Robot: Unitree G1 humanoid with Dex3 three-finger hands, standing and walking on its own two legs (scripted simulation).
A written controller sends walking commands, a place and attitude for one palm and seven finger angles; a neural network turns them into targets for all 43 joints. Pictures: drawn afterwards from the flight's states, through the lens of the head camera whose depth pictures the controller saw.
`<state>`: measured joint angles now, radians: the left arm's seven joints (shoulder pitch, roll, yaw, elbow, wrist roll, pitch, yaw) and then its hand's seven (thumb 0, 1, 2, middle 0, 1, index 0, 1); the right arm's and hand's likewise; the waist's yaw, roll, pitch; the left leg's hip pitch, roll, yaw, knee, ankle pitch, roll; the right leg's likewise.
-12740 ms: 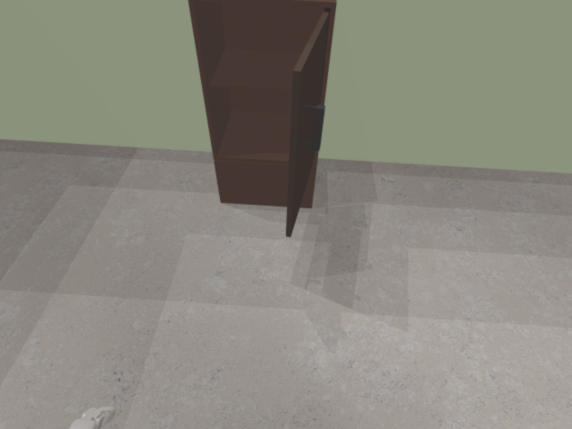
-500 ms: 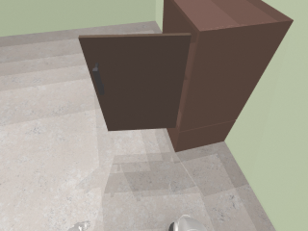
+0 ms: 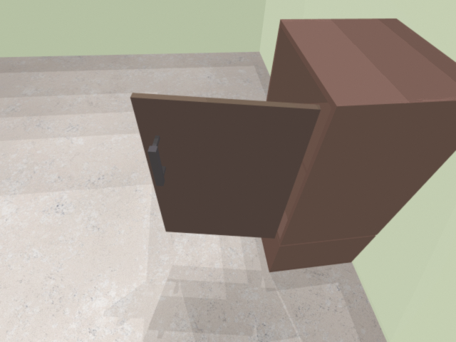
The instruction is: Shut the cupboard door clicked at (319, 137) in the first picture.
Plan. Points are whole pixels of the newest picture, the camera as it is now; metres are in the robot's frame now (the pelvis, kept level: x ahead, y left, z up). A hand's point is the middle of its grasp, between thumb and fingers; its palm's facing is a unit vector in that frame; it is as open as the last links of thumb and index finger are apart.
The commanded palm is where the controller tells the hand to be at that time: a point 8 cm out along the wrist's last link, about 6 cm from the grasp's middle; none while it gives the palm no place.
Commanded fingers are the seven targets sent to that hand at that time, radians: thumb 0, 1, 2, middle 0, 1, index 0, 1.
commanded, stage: come to a stop and stand still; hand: left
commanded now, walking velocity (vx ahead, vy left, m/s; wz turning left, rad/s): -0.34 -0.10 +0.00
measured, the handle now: (158, 161) +0.52 +0.23 -0.05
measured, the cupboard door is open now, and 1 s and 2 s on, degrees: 80 80 80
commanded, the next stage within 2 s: look again from close up in 1.54 s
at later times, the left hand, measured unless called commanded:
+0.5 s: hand out of the picture +0.04 +0.14 -0.16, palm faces +0.02 -0.95 -0.30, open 7.3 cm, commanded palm none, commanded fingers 0.00 0.90 0.90 -0.20 -0.30 -0.20 -0.30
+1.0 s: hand out of the picture -0.06 +0.16 -0.17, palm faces +0.09 -0.97 -0.23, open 7.4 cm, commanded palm none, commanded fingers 0.00 0.90 0.90 -0.20 -0.30 -0.20 -0.30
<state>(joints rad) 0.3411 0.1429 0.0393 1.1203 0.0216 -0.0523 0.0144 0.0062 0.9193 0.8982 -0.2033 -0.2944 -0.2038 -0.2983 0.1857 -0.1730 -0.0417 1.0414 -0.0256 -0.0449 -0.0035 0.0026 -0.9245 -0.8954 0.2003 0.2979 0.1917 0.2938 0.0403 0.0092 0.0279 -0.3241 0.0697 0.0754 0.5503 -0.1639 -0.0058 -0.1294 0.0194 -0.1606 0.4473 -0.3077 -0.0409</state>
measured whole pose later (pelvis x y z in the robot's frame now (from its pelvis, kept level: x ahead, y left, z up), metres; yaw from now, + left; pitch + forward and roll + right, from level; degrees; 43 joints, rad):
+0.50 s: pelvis -0.01 -0.06 -0.01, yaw -2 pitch -2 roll +2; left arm 0.23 0.18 0.04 1.03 0.03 0.01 0.03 0.01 0.91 0.90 -0.20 -0.29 -0.20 -0.30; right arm 0.16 -0.22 -0.08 1.04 -0.02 0.07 -0.02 0.00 -0.91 -0.89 0.20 0.30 0.20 0.29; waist 0.01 0.05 0.05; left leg -0.34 0.05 0.03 0.73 -0.44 -0.02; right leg -0.27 -0.04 -0.05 0.63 -0.32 -0.03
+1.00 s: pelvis -0.03 -0.03 +0.00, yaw -1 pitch +0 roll +0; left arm 0.32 0.17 0.06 1.08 0.03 0.03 0.03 0.01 0.91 0.90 -0.21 -0.29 -0.21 -0.30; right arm 0.22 -0.19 -0.04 1.01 -0.02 0.01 -0.01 0.00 -0.91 -0.90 0.20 0.30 0.19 0.29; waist 0.05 0.01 0.02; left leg -0.17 0.02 0.00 0.45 -0.29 -0.01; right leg -0.30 -0.05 -0.06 0.50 -0.20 0.01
